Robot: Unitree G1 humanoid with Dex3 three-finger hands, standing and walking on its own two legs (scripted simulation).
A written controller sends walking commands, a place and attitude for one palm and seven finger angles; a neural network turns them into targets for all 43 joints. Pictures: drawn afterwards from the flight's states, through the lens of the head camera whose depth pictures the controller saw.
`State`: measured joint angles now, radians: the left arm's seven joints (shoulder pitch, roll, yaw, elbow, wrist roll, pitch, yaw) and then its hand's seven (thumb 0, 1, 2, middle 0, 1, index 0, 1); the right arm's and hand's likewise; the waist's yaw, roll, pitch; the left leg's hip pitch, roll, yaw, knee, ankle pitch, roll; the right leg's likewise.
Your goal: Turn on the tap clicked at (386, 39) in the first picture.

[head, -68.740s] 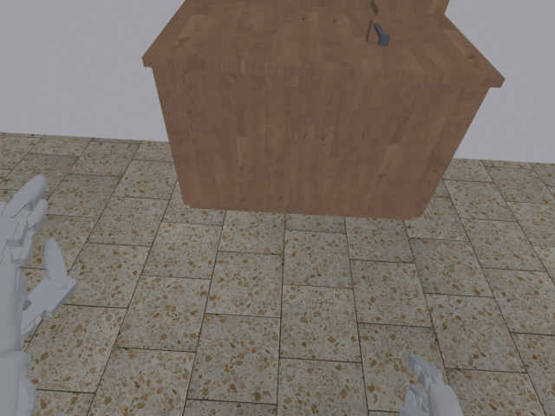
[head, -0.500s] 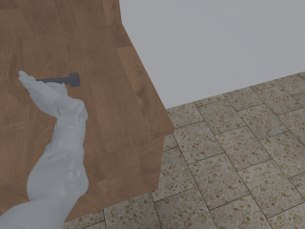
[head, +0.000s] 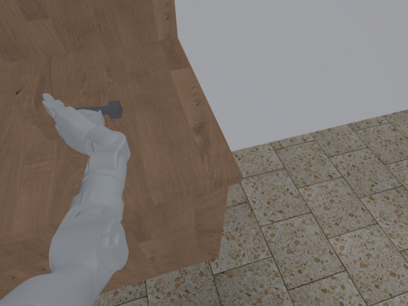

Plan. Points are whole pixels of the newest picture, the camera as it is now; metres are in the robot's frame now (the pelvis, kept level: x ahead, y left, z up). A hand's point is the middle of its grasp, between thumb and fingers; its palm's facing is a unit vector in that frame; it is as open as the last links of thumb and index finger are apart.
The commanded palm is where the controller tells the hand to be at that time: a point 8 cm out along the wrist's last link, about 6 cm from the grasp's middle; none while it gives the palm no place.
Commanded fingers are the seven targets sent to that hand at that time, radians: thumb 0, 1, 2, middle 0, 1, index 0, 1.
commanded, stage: lift the hand up off the lever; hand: left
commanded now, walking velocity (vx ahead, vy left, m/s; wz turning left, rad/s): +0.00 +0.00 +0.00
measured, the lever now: (114, 109) +0.51 +0.20 +0.10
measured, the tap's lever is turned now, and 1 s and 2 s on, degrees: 79 79 79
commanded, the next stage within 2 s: draw the hand back beside the body in 1.38 s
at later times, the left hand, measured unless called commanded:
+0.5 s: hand (101, 107) +0.46 +0.20 +0.15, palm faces +0.81 -0.58 -0.13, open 7.8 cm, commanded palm +0.41 +0.22 +0.16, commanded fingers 0.00 0.90 0.90 -0.15 -0.15 -0.15 -0.15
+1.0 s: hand (90, 105) +0.44 +0.21 +0.17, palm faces +0.80 -0.60 -0.09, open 7.8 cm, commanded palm +0.39 +0.23 +0.18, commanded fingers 0.00 0.90 0.90 -0.15 -0.15 -0.15 -0.15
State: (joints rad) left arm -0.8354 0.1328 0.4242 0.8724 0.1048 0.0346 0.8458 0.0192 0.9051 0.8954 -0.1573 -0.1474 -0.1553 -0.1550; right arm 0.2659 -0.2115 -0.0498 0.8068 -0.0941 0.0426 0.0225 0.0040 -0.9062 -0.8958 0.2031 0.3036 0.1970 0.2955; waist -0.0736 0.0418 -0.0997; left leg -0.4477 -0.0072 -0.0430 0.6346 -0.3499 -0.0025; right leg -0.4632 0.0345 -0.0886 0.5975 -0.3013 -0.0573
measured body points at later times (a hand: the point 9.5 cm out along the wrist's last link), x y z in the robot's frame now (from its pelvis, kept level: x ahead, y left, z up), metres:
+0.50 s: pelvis -0.01 -0.01 +0.00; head +0.02 -0.03 +0.45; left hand +0.42 +0.22 +0.16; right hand +0.06 -0.27 -0.14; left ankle -0.03 +0.12 -0.72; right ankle -0.01 -0.08 -0.73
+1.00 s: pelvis +0.00 -0.01 +0.01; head +0.01 -0.02 +0.46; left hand +0.40 +0.23 +0.18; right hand +0.10 -0.25 -0.12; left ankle -0.03 +0.12 -0.72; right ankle -0.01 -0.08 -0.73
